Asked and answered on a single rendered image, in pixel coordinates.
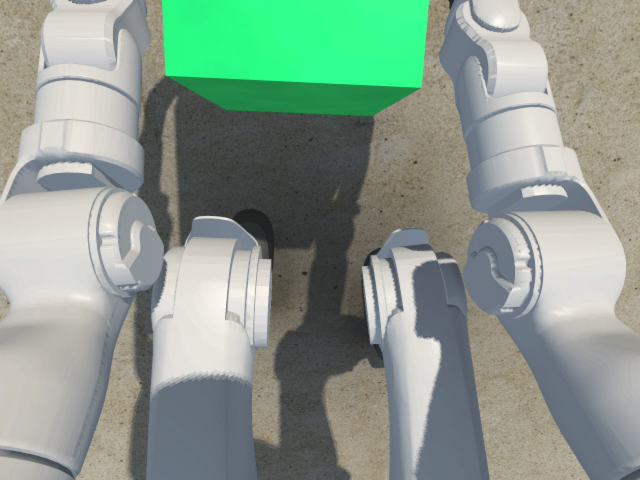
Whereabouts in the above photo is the right robot upper arm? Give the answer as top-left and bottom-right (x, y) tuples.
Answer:
(463, 210), (640, 480)

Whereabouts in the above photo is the left robot forearm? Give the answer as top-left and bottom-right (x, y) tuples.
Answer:
(0, 0), (151, 206)

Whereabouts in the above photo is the left robot upper arm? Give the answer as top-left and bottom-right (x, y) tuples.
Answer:
(0, 186), (164, 480)

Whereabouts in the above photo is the robot right shin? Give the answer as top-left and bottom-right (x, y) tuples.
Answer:
(377, 227), (468, 349)

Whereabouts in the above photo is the robot left thigh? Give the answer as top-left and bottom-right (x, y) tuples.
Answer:
(146, 237), (272, 480)

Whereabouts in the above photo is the right robot forearm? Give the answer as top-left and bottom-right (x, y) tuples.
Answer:
(439, 0), (626, 275)

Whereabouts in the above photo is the carton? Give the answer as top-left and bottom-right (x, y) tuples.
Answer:
(162, 0), (429, 117)

